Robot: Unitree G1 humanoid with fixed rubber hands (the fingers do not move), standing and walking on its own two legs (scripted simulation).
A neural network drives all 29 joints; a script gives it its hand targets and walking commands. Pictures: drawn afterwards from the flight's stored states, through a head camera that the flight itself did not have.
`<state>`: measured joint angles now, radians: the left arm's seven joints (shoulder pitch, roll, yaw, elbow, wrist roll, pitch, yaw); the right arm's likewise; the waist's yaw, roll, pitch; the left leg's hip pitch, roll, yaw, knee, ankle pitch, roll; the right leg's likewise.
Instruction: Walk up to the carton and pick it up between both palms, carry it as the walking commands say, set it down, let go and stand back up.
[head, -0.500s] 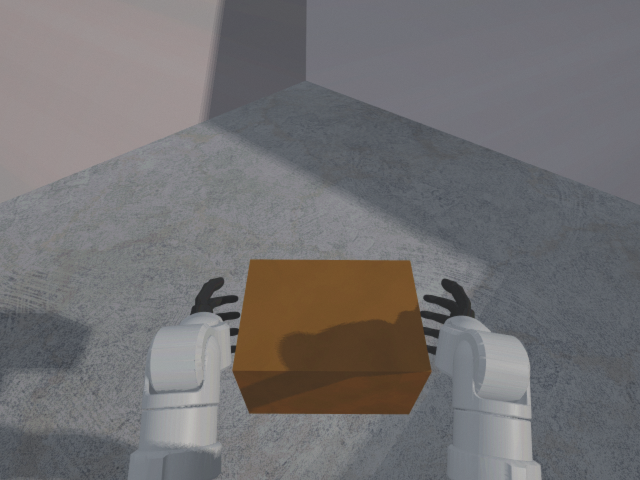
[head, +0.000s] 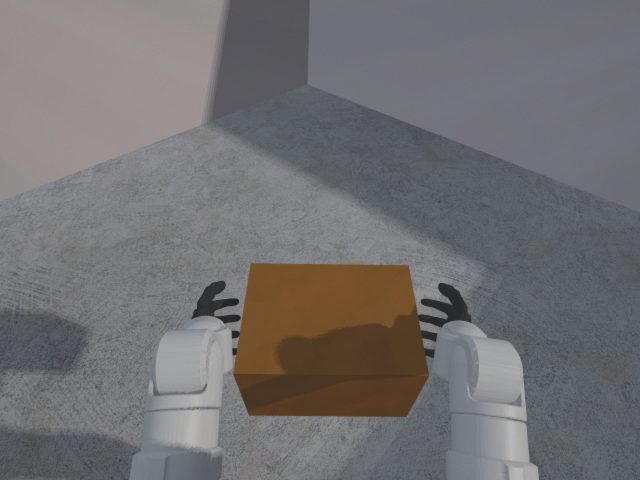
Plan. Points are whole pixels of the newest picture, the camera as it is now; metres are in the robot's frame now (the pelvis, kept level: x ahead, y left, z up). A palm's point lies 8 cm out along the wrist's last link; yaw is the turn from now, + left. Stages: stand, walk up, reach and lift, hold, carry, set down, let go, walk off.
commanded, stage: carry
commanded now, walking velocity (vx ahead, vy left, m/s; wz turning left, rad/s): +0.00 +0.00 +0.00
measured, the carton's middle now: (328, 340) +0.32 -0.01 +0.00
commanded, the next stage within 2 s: hold in 0.82 s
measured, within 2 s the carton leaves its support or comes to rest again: neither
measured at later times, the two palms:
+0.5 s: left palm (195, 350) +0.27 +0.16 +0.06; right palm (443, 356) +0.26 -0.14 +0.06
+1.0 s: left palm (201, 363) +0.26 +0.16 +0.03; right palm (448, 375) +0.26 -0.15 +0.03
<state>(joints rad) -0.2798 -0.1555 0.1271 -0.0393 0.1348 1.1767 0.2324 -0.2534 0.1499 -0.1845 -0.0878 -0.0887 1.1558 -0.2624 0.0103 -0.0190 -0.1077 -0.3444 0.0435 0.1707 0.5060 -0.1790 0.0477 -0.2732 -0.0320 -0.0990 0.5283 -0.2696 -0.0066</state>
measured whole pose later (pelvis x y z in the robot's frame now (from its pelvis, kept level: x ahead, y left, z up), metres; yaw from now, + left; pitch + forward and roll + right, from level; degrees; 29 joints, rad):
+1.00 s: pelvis -0.02 +0.01 +0.00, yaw +4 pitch -3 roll +0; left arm -0.24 -0.15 0.13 0.24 0.21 0.77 0.09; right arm -0.18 0.14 -0.28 0.19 -0.23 0.73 -0.01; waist -0.04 -0.02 -0.01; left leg -0.27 -0.03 0.09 0.45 -0.13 0.07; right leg -0.20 0.01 0.04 0.50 -0.25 0.00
